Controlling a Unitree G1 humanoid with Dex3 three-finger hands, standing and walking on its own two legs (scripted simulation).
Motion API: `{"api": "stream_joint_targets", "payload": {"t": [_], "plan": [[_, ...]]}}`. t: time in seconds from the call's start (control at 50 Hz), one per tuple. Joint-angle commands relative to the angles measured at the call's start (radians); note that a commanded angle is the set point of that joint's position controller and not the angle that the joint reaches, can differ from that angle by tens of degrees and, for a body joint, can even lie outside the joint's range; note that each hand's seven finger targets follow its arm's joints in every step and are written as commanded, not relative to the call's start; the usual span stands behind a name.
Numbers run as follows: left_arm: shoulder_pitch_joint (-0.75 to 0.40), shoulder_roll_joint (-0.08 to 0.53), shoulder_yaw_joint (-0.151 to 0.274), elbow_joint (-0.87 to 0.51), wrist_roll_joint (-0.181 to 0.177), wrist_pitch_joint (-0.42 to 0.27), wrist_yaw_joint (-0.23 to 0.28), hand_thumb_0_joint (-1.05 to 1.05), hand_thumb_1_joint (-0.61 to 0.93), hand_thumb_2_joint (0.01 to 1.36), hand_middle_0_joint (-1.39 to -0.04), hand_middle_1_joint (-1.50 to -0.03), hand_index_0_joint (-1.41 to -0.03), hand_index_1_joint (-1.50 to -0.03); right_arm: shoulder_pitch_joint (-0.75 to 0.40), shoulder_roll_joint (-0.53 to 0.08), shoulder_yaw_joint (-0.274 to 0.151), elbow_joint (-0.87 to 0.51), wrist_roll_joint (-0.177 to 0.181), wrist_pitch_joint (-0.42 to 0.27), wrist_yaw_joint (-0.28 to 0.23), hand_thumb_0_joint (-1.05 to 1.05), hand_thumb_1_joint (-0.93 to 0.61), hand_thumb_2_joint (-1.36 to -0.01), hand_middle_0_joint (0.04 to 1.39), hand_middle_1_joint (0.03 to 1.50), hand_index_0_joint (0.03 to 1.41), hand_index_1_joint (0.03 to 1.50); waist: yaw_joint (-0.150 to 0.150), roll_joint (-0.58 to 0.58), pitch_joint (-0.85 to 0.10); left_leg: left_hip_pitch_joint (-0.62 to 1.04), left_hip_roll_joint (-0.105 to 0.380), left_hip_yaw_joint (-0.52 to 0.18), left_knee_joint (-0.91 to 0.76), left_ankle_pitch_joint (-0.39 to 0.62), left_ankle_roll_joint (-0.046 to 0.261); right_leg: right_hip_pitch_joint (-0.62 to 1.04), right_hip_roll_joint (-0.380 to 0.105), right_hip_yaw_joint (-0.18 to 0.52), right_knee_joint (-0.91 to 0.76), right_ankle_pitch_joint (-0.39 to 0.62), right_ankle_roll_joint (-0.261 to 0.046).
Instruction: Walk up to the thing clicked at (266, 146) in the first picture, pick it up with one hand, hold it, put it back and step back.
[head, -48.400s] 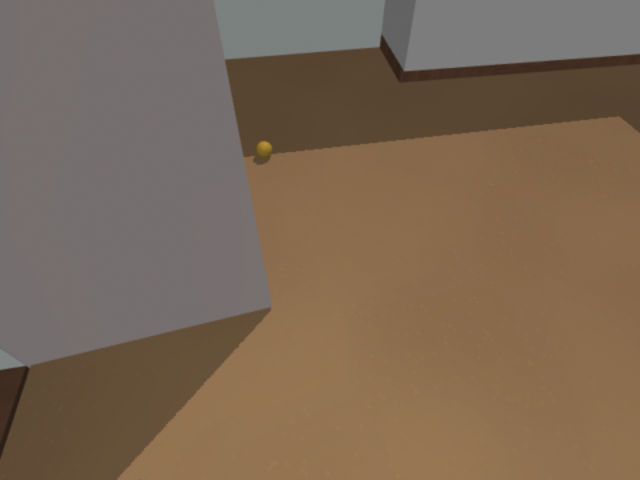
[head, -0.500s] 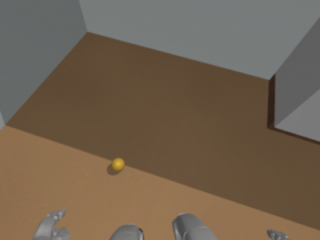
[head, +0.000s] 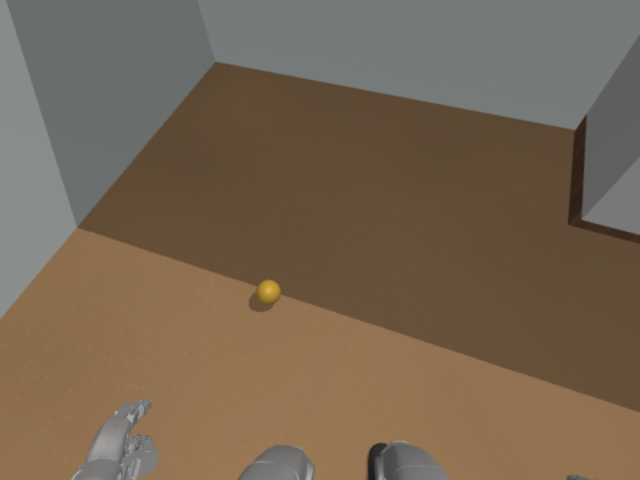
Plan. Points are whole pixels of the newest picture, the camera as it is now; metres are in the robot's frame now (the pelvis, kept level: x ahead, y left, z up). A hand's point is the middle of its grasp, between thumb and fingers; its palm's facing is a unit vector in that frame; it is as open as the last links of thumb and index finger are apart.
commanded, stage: step back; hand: left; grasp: from above
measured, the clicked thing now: (268, 292) +0.65 +0.25 -0.72
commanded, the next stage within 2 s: none
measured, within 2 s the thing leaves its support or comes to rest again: neither
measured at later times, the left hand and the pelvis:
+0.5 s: hand out of the picture -0.10 +0.26 -0.16, palm faces -0.06 -0.92 -0.39, open 7.4 cm; pelvis -0.18 -0.01 -0.01, yaw -4 degrees
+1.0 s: hand out of the picture -0.24 +0.23 -0.15, palm faces +0.03 -0.93 -0.36, open 7.4 cm; pelvis -0.37 -0.03 -0.01, yaw +4 degrees
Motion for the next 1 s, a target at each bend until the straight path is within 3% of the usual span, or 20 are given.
{"api": "stream_joint_targets", "payload": {"t": [0.0,0.04,0.06,0.08,0.1,0.12,0.2,0.34,0.44,0.5,0.52,0.54,0.56,0.64,0.7,0.8,0.86,0.9,0.92,0.98], "plan": [[0.052,0.244,0.070,-0.074,-0.006,-0.005,0.022,0.000,0.900,0.900,-0.200,-0.300,-0.200,-0.300,0.065,-0.149,-0.045,-0.072,-0.011,-0.030,-0.002,0.000,-0.900,-0.900,0.200,0.300,0.200,0.300,0.029,-0.229,-0.299,-0.037,0.051,0.058,-0.309,0.041,0.027,0.384,-0.238,0.250,-0.048,0.392,-0.172],[0.006,0.266,0.065,-0.086,-0.016,0.008,0.014,0.000,0.900,0.900,-0.200,-0.300,-0.200,-0.300,0.143,-0.144,-0.054,-0.039,-0.019,-0.033,0.005,0.000,-0.900,-0.900,0.200,0.300,0.200,0.300,-0.023,-0.183,-0.306,0.127,0.049,0.104,-0.547,0.295,0.054,0.266,-0.201,0.194,0.006,0.291,-0.112],[0.011,0.241,0.055,-0.092,-0.017,0.013,0.010,0.000,0.900,0.900,-0.200,-0.300,-0.200,-0.300,0.128,-0.168,-0.064,-0.046,-0.027,-0.035,0.006,0.000,-0.900,-0.900,0.200,0.300,0.200,0.300,-0.020,-0.101,-0.284,0.182,0.104,0.008,-0.574,0.359,0.078,0.159,-0.156,0.174,0.034,0.158,-0.062],[0.004,0.206,0.047,-0.105,-0.021,0.013,0.008,0.000,0.900,0.900,-0.200,-0.300,-0.200,-0.300,0.118,-0.243,-0.083,-0.059,-0.047,-0.038,0.008,0.000,-0.900,-0.900,0.200,0.300,0.200,0.300,-0.021,0.104,-0.279,0.240,0.306,-0.263,-0.610,0.468,0.147,-0.025,-0.043,0.088,0.191,-0.076,-0.006],[-0.041,0.223,0.061,-0.111,-0.021,0.010,0.018,0.000,0.900,0.900,-0.200,-0.300,-0.200,-0.300,0.025,-0.331,-0.097,-0.089,-0.050,-0.032,0.017,0.000,-0.900,-0.900,0.200,0.300,0.200,0.300,-0.029,0.220,-0.216,0.140,0.448,-0.387,-0.637,0.567,0.274,-0.126,0.088,0.053,0.378,-0.418,0.027],[-0.082,0.239,0.073,-0.107,-0.005,0.010,0.029,0.000,0.900,0.900,-0.200,-0.300,-0.200,-0.300,0.008,-0.348,-0.105,-0.106,-0.046,-0.035,0.012,0.000,-0.900,-0.900,0.200,0.300,0.200,0.300,-0.070,0.232,-0.178,0.000,0.520,-0.462,-0.660,0.565,0.364,-0.075,0.076,0.166,0.561,-0.477,0.036],[0.060,0.217,0.072,-0.030,-0.032,0.019,0.015,0.000,0.900,0.900,-0.200,-0.300,-0.200,-0.300,-0.102,-0.199,-0.060,-0.125,-0.046,-0.046,-0.001,0.000,-0.900,-0.900,0.200,0.300,0.200,0.300,0.045,0.093,-0.118,0.065,0.288,-0.113,-0.584,0.681,0.202,-0.142,0.140,0.230,0.734,-0.277,0.015],[0.063,0.205,0.063,-0.031,-0.012,0.000,0.015,0.000,0.900,0.900,-0.200,-0.300,-0.200,-0.300,0.015,-0.198,-0.078,-0.130,-0.024,-0.039,-0.004,0.000,-0.900,-0.900,0.200,0.300,0.200,0.300,-0.042,0.132,-0.219,0.354,0.346,-0.124,-0.504,0.752,0.295,-0.142,0.076,0.148,0.462,-0.337,0.086],[0.157,0.210,0.059,0.023,-0.013,-0.006,-0.001,0.000,0.900,0.900,-0.200,-0.300,-0.200,-0.300,-0.063,-0.241,-0.086,-0.164,-0.033,-0.015,0.007,0.000,-0.900,-0.900,0.200,0.300,0.200,0.300,-0.012,0.200,-0.267,0.194,0.331,-0.103,-0.492,0.541,0.244,0.091,0.019,0.045,0.092,-0.251,0.050],[0.268,0.232,0.073,0.080,0.002,-0.015,-0.005,0.000,0.900,0.900,-0.200,-0.300,-0.200,-0.300,-0.107,-0.214,-0.074,-0.173,-0.017,0.003,0.014,0.000,-0.900,-0.900,0.200,0.300,0.200,0.300,0.049,0.098,-0.277,0.000,0.253,-0.056,-0.383,0.326,0.148,0.258,-0.012,0.091,-0.144,-0.088,-0.009],[0.244,0.314,0.096,0.055,0.015,-0.020,-0.006,0.000,0.900,0.900,-0.200,-0.300,-0.200,-0.300,-0.093,-0.147,-0.058,-0.189,-0.009,0.004,0.014,0.000,-0.900,-0.900,0.200,0.300,0.200,0.300,0.044,-0.157,-0.225,-0.195,0.079,-0.009,-0.201,0.089,0.076,0.246,-0.192,0.401,-0.216,-0.164,-0.064],[0.130,0.413,0.115,0.005,0.013,-0.013,-0.009,0.000,0.900,0.900,-0.200,-0.300,-0.200,-0.300,-0.111,-0.145,-0.063,-0.194,-0.011,0.005,-0.005,0.000,-0.900,-0.900,0.200,0.300,0.200,0.300,0.063,-0.301,-0.161,-0.169,-0.019,0.001,0.039,-0.084,0.030,-0.016,-0.381,0.547,-0.315,-0.236,-0.223],[0.045,0.427,0.114,-0.031,0.013,-0.017,-0.002,0.000,0.900,0.900,-0.200,-0.300,-0.200,-0.300,-0.109,-0.192,-0.083,-0.177,-0.013,0.007,-0.011,0.000,-0.900,-0.900,0.200,0.300,0.200,0.300,0.050,-0.324,-0.087,-0.106,0.031,-0.058,0.186,-0.073,0.028,-0.199,-0.440,0.633,-0.365,-0.292,-0.272],[-0.068,0.262,0.083,-0.054,0.011,-0.020,0.011,0.000,0.900,0.900,-0.200,-0.300,-0.200,-0.300,0.016,-0.160,-0.059,-0.101,-0.003,-0.001,0.002,0.000,-0.900,-0.900,0.200,0.300,0.200,0.300,-0.030,-0.159,-0.103,-0.125,-0.058,-0.054,0.274,0.108,0.022,-0.041,-0.182,0.187,-0.188,0.015,-0.125],[0.052,0.248,0.075,-0.049,0.015,-0.016,0.016,0.000,0.900,0.900,-0.200,-0.300,-0.200,-0.300,0.009,-0.150,-0.043,-0.111,-0.004,-0.017,-0.004,0.000,-0.900,-0.900,0.200,0.300,0.200,0.300,0.035,-0.174,-0.158,-0.181,-0.039,-0.009,0.126,0.056,0.002,0.177,-0.190,0.183,-0.124,0.149,-0.140],[0.059,0.266,0.075,-0.059,0.008,0.003,0.028,0.000,0.900,0.900,-0.200,-0.300,-0.200,-0.300,0.056,-0.132,-0.043,-0.107,-0.025,-0.028,-0.004,0.000,-0.900,-0.900,0.200,0.300,0.200,0.300,0.046,-0.255,-0.244,-0.077,0.064,0.066,-0.293,0.028,0.021,0.337,-0.266,0.214,-0.029,0.337,-0.154],[0.042,0.260,0.053,-0.070,-0.007,0.021,0.017,0.000,0.900,0.900,-0.200,-0.300,-0.200,-0.300,0.148,-0.160,-0.067,-0.054,-0.028,-0.023,0.001,0.000,-0.900,-0.900,0.200,0.300,0.200,0.300,0.000,-0.143,-0.274,0.139,0.066,0.065,-0.570,0.322,0.071,0.176,-0.196,0.160,0.057,0.167,-0.067],[0.020,0.209,0.039,-0.081,-0.021,0.013,0.015,0.000,0.900,0.900,-0.200,-0.300,-0.200,-0.300,0.061,-0.311,-0.094,-0.090,-0.047,-0.016,0.012,0.000,-0.900,-0.900,0.200,0.300,0.200,0.300,0.004,0.230,-0.224,0.157,0.417,-0.380,-0.651,0.392,0.253,-0.146,0.038,-0.040,0.350,-0.378,0.023],[-0.061,0.256,0.064,-0.092,-0.013,0.018,0.026,0.000,0.900,0.900,-0.200,-0.300,-0.200,-0.300,0.012,-0.381,-0.107,-0.117,-0.049,-0.019,0.012,0.000,-0.900,-0.900,0.200,0.300,0.200,0.300,-0.050,0.285,-0.195,-0.065,0.532,-0.497,-0.703,0.378,0.381,-0.053,0.017,0.097,0.568,-0.475,0.038],[0.020,0.236,0.063,-0.014,-0.029,0.024,0.009,0.000,0.900,0.900,-0.200,-0.300,-0.200,-0.300,-0.106,-0.221,-0.060,-0.132,-0.065,-0.031,0.000,0.000,-0.900,-0.900,0.200,0.300,0.200,0.300,0.039,0.084,-0.157,-0.079,0.309,-0.142,-0.598,0.531,0.261,-0.018,0.088,0.179,0.721,-0.312,0.019]]}}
